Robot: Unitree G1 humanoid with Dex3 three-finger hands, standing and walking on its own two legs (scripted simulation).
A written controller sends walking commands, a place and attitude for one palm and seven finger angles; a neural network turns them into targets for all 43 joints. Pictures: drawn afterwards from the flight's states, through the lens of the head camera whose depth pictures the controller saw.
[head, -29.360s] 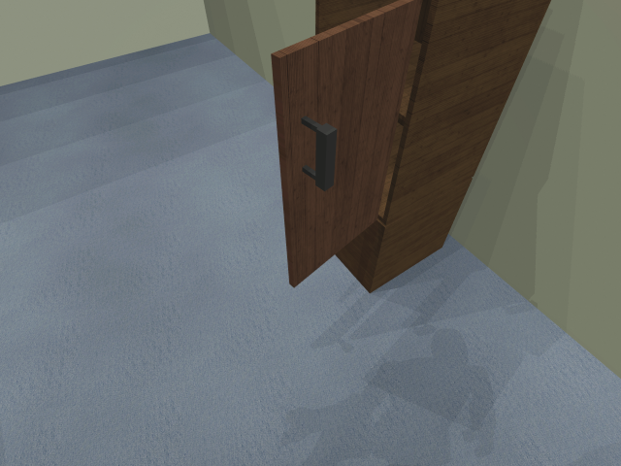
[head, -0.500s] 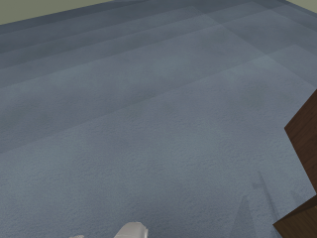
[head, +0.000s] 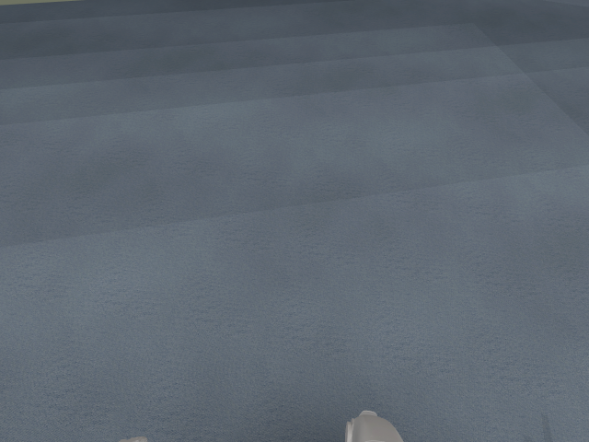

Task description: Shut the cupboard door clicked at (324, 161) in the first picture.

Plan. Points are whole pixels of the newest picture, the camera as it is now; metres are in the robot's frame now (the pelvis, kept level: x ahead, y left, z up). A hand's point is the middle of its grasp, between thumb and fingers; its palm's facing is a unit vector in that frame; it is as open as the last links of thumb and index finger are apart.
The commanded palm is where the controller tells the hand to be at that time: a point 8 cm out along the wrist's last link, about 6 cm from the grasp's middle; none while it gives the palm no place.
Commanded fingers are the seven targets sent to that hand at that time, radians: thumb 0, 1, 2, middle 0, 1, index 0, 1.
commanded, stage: walk to a spot facing it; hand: left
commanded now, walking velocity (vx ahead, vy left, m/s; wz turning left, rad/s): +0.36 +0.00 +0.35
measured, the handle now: out of the picture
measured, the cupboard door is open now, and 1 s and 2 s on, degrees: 64 64 64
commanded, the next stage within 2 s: turn to face it in 0.50 s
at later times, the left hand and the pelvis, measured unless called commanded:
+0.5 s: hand (192, 440) +0.14 +0.17 -0.17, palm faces +0.33 -0.92 -0.21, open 7.3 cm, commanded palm none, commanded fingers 0.00 0.90 0.90 -0.20 -0.30 -0.20 -0.30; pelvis +0.21 -0.01 +0.00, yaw +17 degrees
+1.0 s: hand (179, 287) +0.39 +0.25 -0.18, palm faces +0.24 -0.95 -0.20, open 7.4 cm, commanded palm none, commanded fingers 0.00 0.90 0.90 -0.20 -0.30 -0.20 -0.30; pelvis +0.37 +0.05 -0.02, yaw +11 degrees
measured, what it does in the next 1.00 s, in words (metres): walks ahead: right foot, then left foot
